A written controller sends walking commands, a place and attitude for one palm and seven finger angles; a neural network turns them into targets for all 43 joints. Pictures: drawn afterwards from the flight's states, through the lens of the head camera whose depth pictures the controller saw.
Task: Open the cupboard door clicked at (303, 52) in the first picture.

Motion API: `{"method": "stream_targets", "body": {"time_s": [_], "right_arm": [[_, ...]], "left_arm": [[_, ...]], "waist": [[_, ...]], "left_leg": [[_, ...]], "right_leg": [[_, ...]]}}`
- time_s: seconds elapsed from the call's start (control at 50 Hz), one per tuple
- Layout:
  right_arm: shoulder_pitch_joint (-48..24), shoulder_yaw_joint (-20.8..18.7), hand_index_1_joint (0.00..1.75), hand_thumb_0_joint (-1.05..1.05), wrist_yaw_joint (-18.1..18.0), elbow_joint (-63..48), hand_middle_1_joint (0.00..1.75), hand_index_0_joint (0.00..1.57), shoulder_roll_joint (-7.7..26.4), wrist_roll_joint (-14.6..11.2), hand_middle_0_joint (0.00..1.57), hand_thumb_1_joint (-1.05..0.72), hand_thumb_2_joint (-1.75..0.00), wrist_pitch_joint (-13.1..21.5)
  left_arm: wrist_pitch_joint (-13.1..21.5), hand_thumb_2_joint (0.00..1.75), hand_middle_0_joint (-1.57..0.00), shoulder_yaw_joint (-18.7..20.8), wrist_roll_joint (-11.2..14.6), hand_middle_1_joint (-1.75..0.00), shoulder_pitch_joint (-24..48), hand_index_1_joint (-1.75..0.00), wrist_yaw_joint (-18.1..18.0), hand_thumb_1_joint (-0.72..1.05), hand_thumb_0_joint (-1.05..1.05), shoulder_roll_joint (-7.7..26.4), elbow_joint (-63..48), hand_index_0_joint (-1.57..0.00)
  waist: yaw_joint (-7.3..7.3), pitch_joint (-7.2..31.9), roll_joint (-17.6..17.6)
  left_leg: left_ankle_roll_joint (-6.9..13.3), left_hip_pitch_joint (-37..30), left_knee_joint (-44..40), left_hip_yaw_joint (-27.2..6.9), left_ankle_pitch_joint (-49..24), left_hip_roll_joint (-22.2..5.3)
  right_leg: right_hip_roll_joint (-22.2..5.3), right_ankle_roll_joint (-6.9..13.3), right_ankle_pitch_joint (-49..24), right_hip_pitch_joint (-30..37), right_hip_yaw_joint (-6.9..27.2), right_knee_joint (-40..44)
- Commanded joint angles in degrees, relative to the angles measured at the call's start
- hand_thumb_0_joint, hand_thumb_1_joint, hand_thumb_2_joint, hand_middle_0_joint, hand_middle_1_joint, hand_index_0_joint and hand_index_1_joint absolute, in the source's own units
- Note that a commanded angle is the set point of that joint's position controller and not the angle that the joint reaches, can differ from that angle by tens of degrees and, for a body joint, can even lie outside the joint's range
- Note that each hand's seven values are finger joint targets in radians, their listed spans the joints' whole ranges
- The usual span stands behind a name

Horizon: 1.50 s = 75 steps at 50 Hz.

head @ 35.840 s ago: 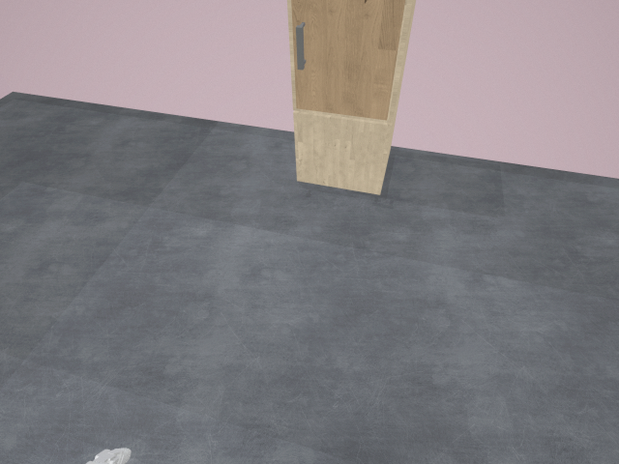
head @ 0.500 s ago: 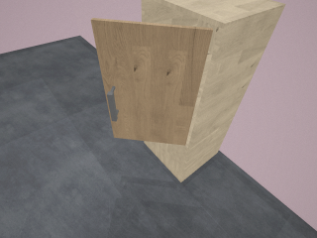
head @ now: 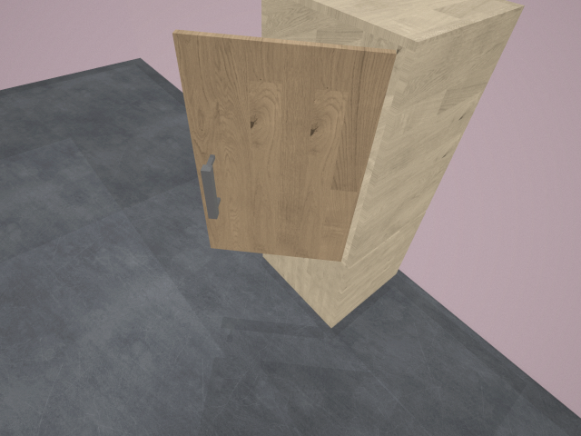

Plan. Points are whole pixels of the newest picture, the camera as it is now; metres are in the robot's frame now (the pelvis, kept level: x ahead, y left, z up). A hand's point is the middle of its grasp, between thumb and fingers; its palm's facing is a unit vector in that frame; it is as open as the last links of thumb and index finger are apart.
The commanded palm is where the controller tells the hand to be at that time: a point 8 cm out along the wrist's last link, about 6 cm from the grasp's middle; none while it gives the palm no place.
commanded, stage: look again from close up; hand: left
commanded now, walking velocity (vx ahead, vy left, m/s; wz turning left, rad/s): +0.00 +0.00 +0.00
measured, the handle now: (212, 187) +0.64 +0.22 -0.08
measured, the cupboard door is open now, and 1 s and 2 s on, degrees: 45 45 45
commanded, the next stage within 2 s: shuffle to correct the standing spot in 0.60 s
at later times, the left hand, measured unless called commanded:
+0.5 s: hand out of the picture +0.00 +0.18 -0.18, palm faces +0.00 -0.98 -0.18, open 7.4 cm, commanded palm none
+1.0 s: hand out of the picture +0.02 +0.17 -0.18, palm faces +0.04 -0.99 -0.16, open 7.4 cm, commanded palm none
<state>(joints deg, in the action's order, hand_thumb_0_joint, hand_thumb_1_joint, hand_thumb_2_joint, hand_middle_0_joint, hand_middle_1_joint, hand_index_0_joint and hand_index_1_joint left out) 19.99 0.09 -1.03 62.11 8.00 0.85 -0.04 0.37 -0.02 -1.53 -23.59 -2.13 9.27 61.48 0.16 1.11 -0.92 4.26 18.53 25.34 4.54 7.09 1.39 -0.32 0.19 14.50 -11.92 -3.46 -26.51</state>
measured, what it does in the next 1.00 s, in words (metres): shifts its weight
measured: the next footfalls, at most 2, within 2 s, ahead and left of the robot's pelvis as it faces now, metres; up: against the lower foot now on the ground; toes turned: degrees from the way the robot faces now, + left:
right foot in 1.60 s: +0.09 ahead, -0.13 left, +0.00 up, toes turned -2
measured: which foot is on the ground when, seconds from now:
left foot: down 0.00-1.00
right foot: down 0.00-1.00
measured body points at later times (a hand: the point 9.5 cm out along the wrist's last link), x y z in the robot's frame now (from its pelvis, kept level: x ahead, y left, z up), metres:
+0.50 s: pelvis +0.02 +0.01 +0.00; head +0.02 +0.02 +0.45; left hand +0.00 +0.23 -0.16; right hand +0.03 -0.23 -0.15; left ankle +0.07 +0.07 -0.74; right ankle +0.00 -0.12 -0.74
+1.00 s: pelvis +0.06 +0.01 -0.01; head +0.06 +0.02 +0.44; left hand +0.02 +0.23 -0.17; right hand +0.05 -0.22 -0.16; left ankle +0.08 +0.07 -0.74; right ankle +0.00 -0.12 -0.74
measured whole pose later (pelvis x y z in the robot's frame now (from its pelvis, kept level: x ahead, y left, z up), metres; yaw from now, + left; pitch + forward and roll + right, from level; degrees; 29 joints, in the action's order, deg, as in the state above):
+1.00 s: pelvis +0.06 +0.01 -0.01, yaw -1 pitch +0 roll -1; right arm 18.9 0.3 -0.4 63.3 9.3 1.1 0.4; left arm 1.3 0.7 -1.6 -23.0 -1.4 8.6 62.4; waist -1.0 1.0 -0.5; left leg 2.9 16.6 33.2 5.7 16.8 1.2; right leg -0.7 -0.6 20.7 -7.0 -2.4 -27.7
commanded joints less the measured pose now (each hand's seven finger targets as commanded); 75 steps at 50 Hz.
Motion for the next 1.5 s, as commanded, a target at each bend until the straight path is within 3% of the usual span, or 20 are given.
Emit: {"method": "stream_targets", "body": {"time_s": [0.0, 0.24, 0.66, 0.7, 0.78, 0.84, 0.9, 0.94, 0.96, 0.98, 1.0, 1.02, 1.04, 1.06, 1.08, 1.14, 1.22, 1.32, 1.42, 1.48], "right_arm": [[0.85, -1.54, 0.3, 0.0, -0.24, -2.3, 0.3, 0.2, 7.14, -0.14, 0.2, -0.9, -0.9, 1.24], [-1.11, -1.77, 0.3, 0.0, -0.23, -1.53, 0.3, 0.2, 7.95, -0.25, 0.2, -0.9, -0.9, 1.61], [-3.92, -1.47, 0.3, 0.0, -0.26, -0.73, 0.3, 0.2, 10.38, -0.37, 0.2, -0.9, -0.9, 2.31], [-3.38, -1.08, 0.3, 0.0, -0.18, -0.31, 0.3, 0.2, 8.98, -0.26, 0.2, -0.9, -0.9, 2.11], [-2.16, -1.04, 0.3, 0.0, 0.18, -0.24, 0.3, 0.2, 8.11, 0.05, 0.2, -0.9, -0.9, 1.27], [-2.19, -1.01, 0.3, 0.0, 0.34, -1.08, 0.3, 0.2, 7.74, 0.08, 0.2, -0.9, -0.9, 1.2], [-2.4, -0.73, 0.3, 0.0, 0.51, -2.39, 0.3, 0.2, 6.07, 0.15, 0.2, -0.9, -0.9, 1.7], [-2.85, -0.8, 0.3, 0.0, 0.6, -3.47, 0.3, 0.2, 5.49, 0.32, 0.2, -0.9, -0.9, 1.88], [-3.34, -0.79, 0.3, 0.0, 0.64, -3.76, 0.3, 0.2, 5.33, 0.39, 0.2, -0.9, -0.9, 2.1], [-2.7, -0.73, 0.3, 0.0, 0.59, -3.89, 0.3, 0.2, 4.66, 0.27, 0.2, -0.9, -0.9, 2.3], [-0.73, -0.58, 0.3, 0.0, 0.34, -3.05, 0.3, 0.2, 4.46, 0.04, 0.2, -0.9, -0.9, 2.47], [3.66, -0.68, 0.3, 0.0, -0.1, -1.45, 0.3, 0.2, 5.7, -0.01, 0.2, -0.9, -0.9, 2.85], [8.53, -1.18, 0.3, 0.0, -0.99, 0.29, 0.3, 0.2, 8.55, 0.06, 0.2, -0.9, -0.9, 3.1], [9.92, -0.65, 0.3, 0.0, -1.9, 1.13, 0.3, 0.2, 7.81, -0.36, 0.2, -0.9, -0.9, 2.87], [8.27, -0.37, 0.3, 0.0, -2.5, 0.93, 0.3, 0.2, 7.55, -0.6, 0.2, -0.9, -0.9, 2.72], [1.7, -1.16, 0.3, 0.0, -2.73, -0.97, 0.3, 0.2, 8.29, -0.67, 0.2, -0.9, -0.9, 2.79], [0.76, -1.49, 0.3, 0.0, -2.84, -1.31, 0.3, 0.2, 6.17, -0.7, 0.2, -0.9, -0.9, 2.42], [-0.28, -2.12, 0.3, 0.0, -2.81, -1.77, 0.3, 0.2, 5.66, -0.1, 0.2, -0.9, -0.9, 1.9], [-0.48, -2.57, 0.3, 0.0, -2.32, -1.59, 0.3, 0.2, 6.02, 0.42, 0.2, -0.9, -0.9, 1.57], [-0.68, -2.85, 0.3, 0.0, -1.9, -1.35, 0.3, 0.2, 7.13, 0.54, 0.2, -0.9, -0.9, 1.4]], "left_arm": [[0.92, 0.9, -0.2, 0.46, 0.22, -0.3, -4.24, -0.3, -0.2, 0.9, 0.0, 4.43, -1.11, -0.2], [1.15, 0.9, -0.2, 0.33, 0.1, -0.3, -3.7, -0.3, -0.19, 0.9, 0.0, 5.0, -0.22, -0.2], [1.16, 0.9, -0.2, 0.5, 0.25, -0.3, 1.11, -0.3, 0.01, 0.9, 0.0, 7.88, -0.64, -0.2], [1.03, 0.9, -0.2, 0.2, 0.34, -0.3, 0.6, -0.3, 0.02, 0.9, 0.0, 6.44, -0.14, -0.2], [0.48, 0.9, -0.2, 0.55, -0.03, -0.3, -1.19, -0.3, 0.4, 0.9, 0.0, 5.74, 0.06, -0.2], [0.55, 0.9, -0.2, 1.06, -0.16, -0.3, -2.52, -0.3, 0.69, 0.9, 0.0, 6.35, -0.21, -0.2], [0.91, 0.9, -0.2, 1.96, 0.17, -0.3, -3.99, -0.3, 0.53, 0.9, 0.0, 7.89, -0.06, -0.2], [1.17, 0.9, -0.2, 2.66, 0.19, -0.3, -5.18, -0.3, 0.25, 0.9, 0.0, 8.93, -0.16, -0.2], [1.41, 0.9, -0.2, 2.89, 0.13, -0.3, -5.63, -0.3, 0.15, 0.9, 0.0, 8.86, -0.1, -0.2], [1.38, 0.9, -0.2, 2.99, -0.01, -0.3, -5.09, -0.3, 0.06, 0.9, 0.0, 8.56, -0.3, -0.2], [1.12, 0.9, -0.2, 2.72, 0.01, -0.3, -3.44, -0.3, 0.0, 0.9, 0.0, 7.6, -0.45, -0.2], [0.82, 0.9, -0.2, 2.19, 0.08, -0.3, -2.63, -0.3, -0.1, 0.9, 0.0, 5.66, -0.7, -0.2], [0.64, 0.9, -0.2, 1.38, 0.32, -0.3, -2.27, -0.3, -0.37, 0.9, 0.0, 3.34, -0.98, -0.2], [0.37, 0.9, -0.2, 0.74, 0.74, -0.3, -1.61, -0.3, -1.06, 0.9, 0.0, 2.56, -1.22, -0.2], [-0.12, 0.9, -0.2, 0.98, 0.82, -0.3, -0.77, -0.3, -1.35, 0.9, 0.0, 3.46, -1.13, -0.2], [-0.71, 0.9, -0.2, 1.35, 0.4, -0.3, 1.36, -0.3, -1.06, 0.9, 0.0, 3.52, -1.13, -0.2], [-2.3, 0.9, -0.2, 1.62, 0.4, -0.3, 1.12, -0.3, -1.08, 0.9, 0.0, 1.26, -0.82, -0.2], [-3.04, 0.9, -0.2, 2.65, 0.24, -0.3, 4.73, -0.3, -0.79, 0.9, 0.0, 1.82, -2.44, -0.2], [-2.79, 0.9, -0.2, 2.4, 0.14, -0.3, 9.1, -0.3, -0.27, 0.9, 0.0, 1.88, -4.08, -0.2], [-2.21, 0.9, -0.2, 2.14, 0.21, -0.3, 9.24, -0.3, -0.15, 0.9, 0.0, 2.06, -4.23, -0.2]], "waist": [[-0.25, -5.63, 0.4], [-0.37, -5.53, 1.43], [-0.4, -3.66, 0.24], [-0.37, -3.31, -0.08], [-0.83, -5.43, 0.51], [-1.53, -8.38, -1.18], [-1.85, -8.65, -7.09], [-2.07, -9.34, -8.87], [-2.18, -9.66, -7.72], [-1.58, -9.36, -7.03], [-0.21, -8.72, -5.67], [1.39, -6.18, 0.3], [2.26, -3.69, 9.19], [1.73, -2.1, 13.27], [0.91, -1.92, 8.71], [-0.65, -3.27, 3.82], [-0.93, -1.13, 4.15], [-0.49, -1.94, 4.3], [0.55, -2.7, 6.34], [0.42, -2.86, 4.51]], "left_leg": [[-1.02, -0.6, -9.34, -11.59, 16.49, -8.06], [-0.85, -2.28, -10.31, -11.69, 15.34, -8.46], [-0.88, -7.3, -10.18, -10.47, 5.01, -8.86], [-1.2, -7.68, -9.95, -9.89, 6.72, -8.56], [-0.86, -4.34, -9.21, -9.7, 18.6, -7.71], [-0.78, -0.12, -5.66, -8.29, 19.64, -6.15], [-2.11, 4.62, 4.52, -2.51, 12.7, -2.62], [-2.64, 8.51, 10.45, -0.05, 11.61, -2.31], [-2.78, 8.97, 11.45, 0.4, 12.0, -2.66], [-2.77, 6.45, 9.0, 0.52, 11.43, -2.95], [-2.62, -0.06, 3.77, 0.09, 5.52, -3.48], [-1.42, -9.74, -0.18, -3.84, -9.01, -5.83], [2.57, -18.07, -0.89, -12.6, -32.25, -13.26], [4.29, -21.73, -3.87, -16.73, -53.66, -18.27], [5.95, -20.21, -3.58, -15.37, -58.74, -19.88], [8.12, -16.33, -4.65, -11.2, -51.22, -17.84], [5.51, -14.18, -6.53, -8.79, -44.44, -16.53], [5.73, -12.37, -7.36, -8.81, -33.85, -16.47], [6.69, -11.48, -8.68, -10.76, -20.88, -16.4], [6.31, -9.48, -8.61, -12.23, -14.04, -16.47]], "right_leg": [[-4.65, 2.75, 7.02, -5.1, 7.01, 6.76], [-4.52, 2.41, 3.96, -4.47, 6.7, 6.51], [-5.68, 1.87, -2.05, -1.11, 6.63, 7.36], [-5.88, 1.76, -0.53, -1.05, 6.67, 7.73], [-5.47, 2.72, 9.56, -2.48, 6.71, 6.13], [-6.84, 3.97, 13.58, -2.44, 9.24, 7.73], [-11.89, 7.06, 12.38, 1.89, 15.65, 11.04], [-15.78, 9.19, 4.38, 4.98, 18.51, 11.28], [-16.83, 9.91, -1.05, 5.68, 18.55, 10.16], [-16.04, 9.56, -6.88, 5.1, 15.92, 7.8], [-12.97, 7.65, -12.65, 1.82, 11.36, 3.75], [-7.41, 4.67, -16.2, -2.07, 5.61, -4.79], [-2.94, 1.28, -5.73, -8.73, 0.71, -13.68], [-1.78, -0.3, 14.43, -12.36, 1.23, -20.16], [-3.24, -0.45, 18.25, -11.21, 4.03, -23.26], [-4.64, -0.72, 13.36, -9.53, 3.92, -21.61], [-3.22, -1.82, 6.74, -9.2, 4.06, -25.36], [-2.46, -2.43, 5.48, -12.37, 5.4, -28.76], [-3.04, -1.99, 7.82, -9.79, 3.64, -19.11], [-2.87, -1.13, 7.34, -4.82, 2.51, -9.65]]}}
